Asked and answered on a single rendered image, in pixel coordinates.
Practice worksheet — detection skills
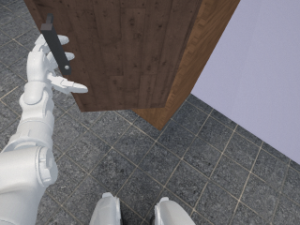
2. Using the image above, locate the handle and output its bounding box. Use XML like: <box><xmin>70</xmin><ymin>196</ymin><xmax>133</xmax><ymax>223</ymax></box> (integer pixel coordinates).
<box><xmin>40</xmin><ymin>13</ymin><xmax>72</xmax><ymax>75</ymax></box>

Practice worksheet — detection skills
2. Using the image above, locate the right robot shin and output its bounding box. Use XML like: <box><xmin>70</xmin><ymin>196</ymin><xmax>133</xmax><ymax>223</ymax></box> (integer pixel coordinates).
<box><xmin>155</xmin><ymin>197</ymin><xmax>169</xmax><ymax>225</ymax></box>

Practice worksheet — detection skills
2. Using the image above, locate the robot left hand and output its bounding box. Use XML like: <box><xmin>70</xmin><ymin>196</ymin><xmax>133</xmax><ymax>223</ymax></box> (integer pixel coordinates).
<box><xmin>26</xmin><ymin>34</ymin><xmax>88</xmax><ymax>94</ymax></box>

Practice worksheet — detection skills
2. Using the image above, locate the left robot forearm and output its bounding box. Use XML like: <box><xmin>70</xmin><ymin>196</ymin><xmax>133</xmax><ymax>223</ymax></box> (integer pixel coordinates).
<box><xmin>0</xmin><ymin>81</ymin><xmax>54</xmax><ymax>154</ymax></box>

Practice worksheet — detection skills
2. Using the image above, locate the left robot upper arm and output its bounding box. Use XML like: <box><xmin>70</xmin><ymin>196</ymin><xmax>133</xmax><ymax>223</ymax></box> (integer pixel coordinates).
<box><xmin>0</xmin><ymin>145</ymin><xmax>58</xmax><ymax>225</ymax></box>

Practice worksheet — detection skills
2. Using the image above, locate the cupboard door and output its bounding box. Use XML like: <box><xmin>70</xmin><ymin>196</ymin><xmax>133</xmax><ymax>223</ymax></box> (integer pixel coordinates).
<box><xmin>23</xmin><ymin>0</ymin><xmax>203</xmax><ymax>113</ymax></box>

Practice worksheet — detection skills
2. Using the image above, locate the right robot thigh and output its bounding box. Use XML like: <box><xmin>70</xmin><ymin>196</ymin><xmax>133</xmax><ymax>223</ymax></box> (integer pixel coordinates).
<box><xmin>154</xmin><ymin>201</ymin><xmax>196</xmax><ymax>225</ymax></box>

